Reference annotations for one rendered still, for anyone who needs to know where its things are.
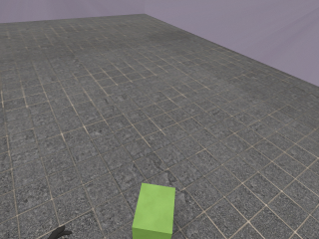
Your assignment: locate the carton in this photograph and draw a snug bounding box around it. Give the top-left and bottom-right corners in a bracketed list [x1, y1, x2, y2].
[132, 183, 175, 239]

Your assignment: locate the robot left hand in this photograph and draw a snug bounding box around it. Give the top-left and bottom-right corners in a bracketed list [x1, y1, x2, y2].
[48, 225, 72, 239]

